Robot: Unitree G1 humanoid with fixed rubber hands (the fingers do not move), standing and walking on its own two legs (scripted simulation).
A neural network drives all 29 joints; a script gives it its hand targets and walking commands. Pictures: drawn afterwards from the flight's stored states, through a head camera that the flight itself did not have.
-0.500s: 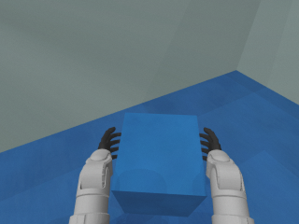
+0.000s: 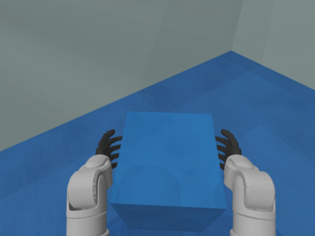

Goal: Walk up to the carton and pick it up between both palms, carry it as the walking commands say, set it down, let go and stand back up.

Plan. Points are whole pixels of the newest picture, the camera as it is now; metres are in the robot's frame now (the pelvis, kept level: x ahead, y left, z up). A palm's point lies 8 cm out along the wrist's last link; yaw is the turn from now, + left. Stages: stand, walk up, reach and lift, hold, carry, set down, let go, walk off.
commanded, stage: carry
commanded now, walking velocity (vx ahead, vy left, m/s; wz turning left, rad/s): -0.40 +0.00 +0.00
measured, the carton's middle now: (166, 175) +0.28 -0.01 +0.02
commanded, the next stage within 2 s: none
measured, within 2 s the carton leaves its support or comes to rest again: neither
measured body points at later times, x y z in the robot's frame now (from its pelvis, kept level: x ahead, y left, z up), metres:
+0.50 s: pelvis -0.23 +0.01 +0.00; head -0.22 +0.02 +0.45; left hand +0.07 +0.15 +0.07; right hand +0.06 -0.15 +0.08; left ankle -0.11 +0.12 -0.73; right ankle -0.32 -0.11 -0.71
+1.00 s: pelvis -0.47 +0.03 +0.00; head -0.47 +0.04 +0.45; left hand -0.19 +0.17 +0.07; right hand -0.19 -0.12 +0.08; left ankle -0.52 +0.13 -0.73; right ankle -0.34 -0.11 -0.72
